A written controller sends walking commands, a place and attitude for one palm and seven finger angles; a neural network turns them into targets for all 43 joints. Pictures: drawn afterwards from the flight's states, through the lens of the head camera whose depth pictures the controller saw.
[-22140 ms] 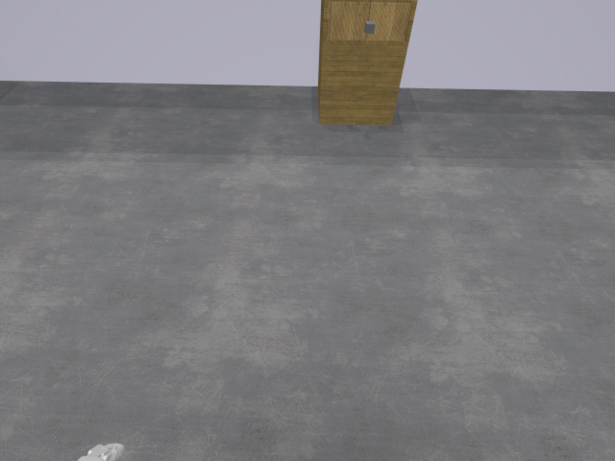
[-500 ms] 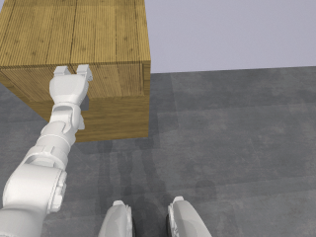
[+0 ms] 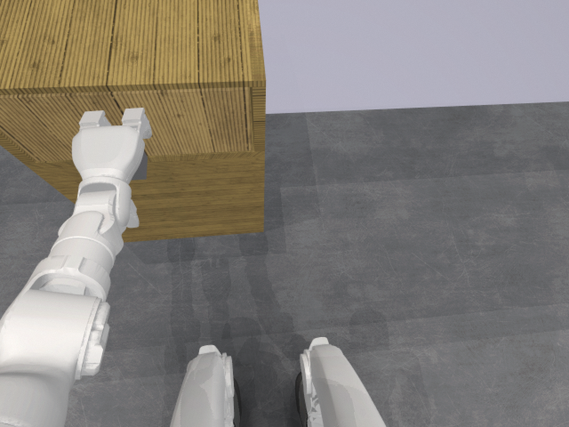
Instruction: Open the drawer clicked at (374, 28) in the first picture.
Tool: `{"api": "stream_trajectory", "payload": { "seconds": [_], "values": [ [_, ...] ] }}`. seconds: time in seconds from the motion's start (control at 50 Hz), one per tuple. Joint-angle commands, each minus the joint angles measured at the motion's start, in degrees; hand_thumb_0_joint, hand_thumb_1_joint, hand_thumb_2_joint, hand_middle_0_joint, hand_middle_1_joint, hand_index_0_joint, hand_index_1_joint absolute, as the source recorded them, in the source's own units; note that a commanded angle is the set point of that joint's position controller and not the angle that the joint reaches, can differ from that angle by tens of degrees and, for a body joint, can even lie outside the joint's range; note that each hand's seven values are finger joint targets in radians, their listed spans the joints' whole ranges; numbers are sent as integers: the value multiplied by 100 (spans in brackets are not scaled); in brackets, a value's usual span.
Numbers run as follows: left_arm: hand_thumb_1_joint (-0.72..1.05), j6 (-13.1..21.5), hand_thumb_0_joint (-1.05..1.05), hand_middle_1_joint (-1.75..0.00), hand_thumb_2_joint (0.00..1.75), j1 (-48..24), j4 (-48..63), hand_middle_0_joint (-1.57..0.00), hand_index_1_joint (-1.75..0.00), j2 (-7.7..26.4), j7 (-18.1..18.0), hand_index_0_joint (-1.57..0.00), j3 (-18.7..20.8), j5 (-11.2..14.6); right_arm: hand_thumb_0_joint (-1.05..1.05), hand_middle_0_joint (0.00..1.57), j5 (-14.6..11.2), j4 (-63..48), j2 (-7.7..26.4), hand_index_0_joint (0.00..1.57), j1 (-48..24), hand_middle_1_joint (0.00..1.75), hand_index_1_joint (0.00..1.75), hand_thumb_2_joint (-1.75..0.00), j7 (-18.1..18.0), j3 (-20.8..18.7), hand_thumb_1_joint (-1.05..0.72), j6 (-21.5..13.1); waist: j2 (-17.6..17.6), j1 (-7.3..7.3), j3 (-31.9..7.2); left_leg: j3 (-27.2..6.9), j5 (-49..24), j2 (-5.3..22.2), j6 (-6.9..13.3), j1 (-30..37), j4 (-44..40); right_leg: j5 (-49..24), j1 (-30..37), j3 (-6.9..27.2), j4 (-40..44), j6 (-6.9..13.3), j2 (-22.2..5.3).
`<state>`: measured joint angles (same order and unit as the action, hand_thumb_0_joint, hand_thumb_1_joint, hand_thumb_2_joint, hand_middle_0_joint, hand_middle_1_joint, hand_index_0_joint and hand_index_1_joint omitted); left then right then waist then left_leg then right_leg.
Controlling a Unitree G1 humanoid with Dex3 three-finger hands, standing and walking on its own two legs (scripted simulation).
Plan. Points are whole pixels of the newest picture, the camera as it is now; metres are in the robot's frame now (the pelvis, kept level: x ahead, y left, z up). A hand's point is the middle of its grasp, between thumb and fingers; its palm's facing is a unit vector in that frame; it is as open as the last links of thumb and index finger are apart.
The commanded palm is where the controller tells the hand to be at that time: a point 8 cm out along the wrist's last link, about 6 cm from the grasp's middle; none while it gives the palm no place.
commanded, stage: lower the fingers behind the handle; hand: left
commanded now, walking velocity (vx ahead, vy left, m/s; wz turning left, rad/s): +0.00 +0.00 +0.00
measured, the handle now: (130, 150) +0.54 +0.21 -0.06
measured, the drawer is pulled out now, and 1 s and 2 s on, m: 0.00 0.00 0.01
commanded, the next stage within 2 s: close the thumb around the handle in 0.72 s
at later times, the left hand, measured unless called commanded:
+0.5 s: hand (133, 170) +0.51 +0.20 -0.06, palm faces -0.04 +0.00 -1.00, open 13.8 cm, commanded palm +0.49 +0.18 -0.02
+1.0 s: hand (134, 173) +0.50 +0.20 -0.07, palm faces -0.04 -0.02 -1.00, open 13.0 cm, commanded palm +0.49 +0.18 -0.02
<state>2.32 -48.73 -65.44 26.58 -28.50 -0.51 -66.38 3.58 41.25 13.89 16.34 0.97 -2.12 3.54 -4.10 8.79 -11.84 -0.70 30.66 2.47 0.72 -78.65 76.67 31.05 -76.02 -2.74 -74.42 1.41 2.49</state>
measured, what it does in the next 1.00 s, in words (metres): stands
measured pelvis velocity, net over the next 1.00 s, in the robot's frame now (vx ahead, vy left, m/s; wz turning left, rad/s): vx -0.01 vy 0.01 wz -0.01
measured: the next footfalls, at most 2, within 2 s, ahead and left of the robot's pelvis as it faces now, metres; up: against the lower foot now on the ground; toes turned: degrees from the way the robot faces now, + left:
none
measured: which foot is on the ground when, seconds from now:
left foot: down 0.00-1.00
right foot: down 0.00-1.00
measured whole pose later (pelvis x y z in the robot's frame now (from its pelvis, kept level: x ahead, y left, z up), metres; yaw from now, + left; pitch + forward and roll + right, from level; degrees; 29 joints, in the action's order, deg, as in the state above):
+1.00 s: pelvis -0.01 +0.01 -0.02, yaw -1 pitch +34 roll -4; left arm 0.7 -50.5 -64.1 26.2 -29.6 -0.1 -66.4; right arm 3.6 41.7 13.2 15.8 1.4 -1.5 3.3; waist -4.3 9.3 -11.7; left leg -0.8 31.5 2.5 1.2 -84.2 81.4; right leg 31.6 -81.3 -2.8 -78.6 0.9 2.5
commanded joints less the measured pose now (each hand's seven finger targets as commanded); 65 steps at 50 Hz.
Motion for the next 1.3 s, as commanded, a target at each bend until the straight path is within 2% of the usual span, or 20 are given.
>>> {"api": "stream_trajectory", "payload": {
  "seconds": [0.0, 0.06, 0.14, 0.2, 0.24, 0.32, 0.44, 0.54, 0.62, 0.64, 0.72, 0.8, 0.84, 0.88, 0.98, 1.1, 1.12, 1.22, 1.24, 1.28],
  "values": [
    [-50, 166, 0, -120, 30, -2466, 1194, -30, -120, 1234, -217, -30, 259, 0, 0, 20, 33, -179, 929, 20, 1021, 30, 30, -90, -66, -324, -90, -89, -388, 242, -3277, -23, -1878, -212, 236, 2293, -420, -1804, 1362, 139, 860, 51, 167],
    [-50, 142, 0, -120, 30, -2511, 1075, -30, -120, 1223, -302, -30, 271, -55, 0, 20, 50, -139, 933, 20, 1009, 30, 30, -90, -45, -311, -90, -93, -538, 238, -3118, -47, -1846, -201, 218, 2189, -347, -1682, 1098, 94, 750, 65, 166],
    [-50, 57, 0, -120, 30, -2524, 1206, -30, -120, 1319, -383, -30, 391, -75, 0, 20, 79, -177, 938, 20, 989, 30, 30, -90, -7, -305, -90, -102, -688, 163, -3505, -86, -2115, -184, 197, 2347, -258, -1852, 1090, 51, 565, 86, 162],
    [-50, -114, 0, -120, 30, -2483, 951, -30, -120, 1063, -422, -30, 199, -75, 0, 20, 55, -157, 936, 20, 1018, 30, 30, -90, 15, -317, -90, -75, -465, 288, -3292, -82, -2015, -179, 206, 2187, -211, -1805, 997, 35, 600, 53, 173],
    [-50, -216, 0, -120, 30, -2618, 811, -30, -120, 1185, -395, -30, 244, -44, 0, 20, 61, -106, 959, 20, 1012, 30, 30, -90, 9, -281, -90, -88, -332, 353, -3135, -94, -1837, -161, 223, 2028, -201, -1688, 934, 28, 578, 46, 168],
    [-50, -348, 0, -120, 30, -2482, 710, -30, -120, 1165, -299, -30, 166, -56, 0, 20, 25, -193, 959, 20, 1002, 30, 30, -90, 6, -246, -90, -75, -321, 281, -3163, -61, -1634, -197, 229, 1862, -201, -1528, 1009, 38, 588, 51, 170],
    [-50, -290, 0, -120, 30, -2729, 817, -30, -120, 1237, -101, -30, 145, 46, 0, 20, -3, -243, 932, 20, 973, 30, 30, -90, -43, -206, -90, -136, -303, 357, -3095, -86, -1298, -181, 260, 1769, -242, -1176, 939, 52, 630, 39, 157],
    [-50, -115, 0, -120, 30, -2550, 945, -30, -120, 1311, -23, -30, 219, 55, 0, 20, -20, -283, 923, 20, 980, 30, 30, -90, -70, -197, -90, -158, -342, 273, -3050, -98, -1297, -171, 259, 1768, -255, -1138, 904, 55, 606, 54, 155],
    [-50, 53, 0, -120, 30, -2521, 1168, -30, -120, 1393, -94, -30, 305, -13, 0, 20, -8, -284, 934, 20, 985, 30, 30, -90, -79, -223, -90, -161, -501, 205, -3136, -122, -1354, -156, 232, 1860, -230, -1109, 786, 34, 542, 79, 162],
    [-50, 77, 0, -120, 30, -2583, 1227, -30, -120, 1240, -110, -30, 217, -9, 0, 20, -1, -268, 919, 20, 982, 30, 30, -90, -70, -241, -90, -171, -550, 239, -3173, -176, -1458, -139, 221, 2037, -252, -1138, 661, 5, 518, 87, 170],
    [-50, 113, 0, -120, 30, -2585, 1428, -30, -120, 1441, -286, -30, 419, -17, 0, 20, 17, -233, 949, 20, 1028, 30, 30, -90, -50, -274, -90, -155, -605, 160, -3492, -167, -1644, -148, 215, 2122, -198, -1303, 814, 22, 488, 81, 166],
    [-50, -5, 0, -120, 30, -2452, 1364, -30, -120, 1189, -402, -30, 301, -28, 0, 20, 27, -176, 944, 20, 1039, 30, 30, -90, -10, -312, -90, -122, -608, 172, -3464, -227, -1899, -117, 170, 2394, -265, -1444, 738, -41, 504, 82, 167],
    [-39, -102, 0, -121, 35, -2605, 1291, -31, -121, 1030, -408, -31, 180, 3, 0, 20, 29, -129, 937, 20, 1034, 30, 30, -90, -3, -320, -90, -122, -523, 280, -3349, -227, -1874, -108, 184, 2427, -293, -1438, 702, -42, 563, 71, 159],
    [-28, -115, 0, -122, 40, -2658, 1400, -32, -122, 1232, -387, -32, 292, 20, 0, 20, 27, -127, 957, 20, 1059, 30, 30, -90, -6, -309, -90, -115, -655, 206, -3548, -210, -1967, -122, 186, 2464, -272, -1566, 843, -26, 539, 79, 161],
    [0, -131, 0, -125, 52, -2513, 1053, -34, -125, 1244, -294, -34, 257, 6, 0, 20, 24, -123, 943, 20, 1005, 30, 30, -90, -24, -261, -90, -94, -431, 256, -3109, -142, -1709, -139, 215, 2093, -271, -1473, 889, -2, 606, 73, 159],
    [34, -25, 0, -129, 66, -2137, 1198, -36, -129, 1282, -265, -36, 384, -3, 0, 20, 38, -230, 916, 20, 977, 30, 30, -90, -5, -272, -90, -81, -513, 119, -3347, -76, -2064, -155, 213, 2184, -210, -1911, 1116, 45, 531, 74, 163],
    [40, -32, 0, -130, 68, -2057, 1156, -36, -130, 1203, -266, -36, 346, 8, 0, 20, 37, -231, 906, 20, 972, 30, 30, -90, -6, -276, -90, -77, -361, 153, -3273, -56, -2042, -155, 226, 2111, -194, -1956, 1167, 51, 555, 67, 167],
    [68, 66, 0, -133, 80, -2204, 1469, -38, -133, 1221, -314, -38, 350, -23, 0, 20, 40, -243, 907, 20, 968, 30, 30, -90, -2, -305, -90, -74, -508, 114, -3468, -82, -2086, -156, 201, 2248, -206, -1967, 1176, 49, 514, 78, 163],
    [73, 81, 0, -133, 83, -2260, 1506, -39, -133, 1071, -314, -39, 268, 4, 0, 20, 45, -239, 888, 20, 953, 30, 30, -90, 0, -327, -90, -85, -485, 174, -3498, -109, -2166, -146, 208, 2363, -196, -1979, 1082, 41, 519, 71, 161],
    [84, 114, 0, -134, 88, -2339, 1557, -40, -134, 1181, -352, -40, 339, 4, 0, 20, 42, -201, 913, 20, 972, 30, 30, -90, -7, -328, -90, -74, -460, 176, -3387, -125, -2071, -139, 204, 2331, -201, -1862, 1033, 28, 533, 71, 167]
  ]
}}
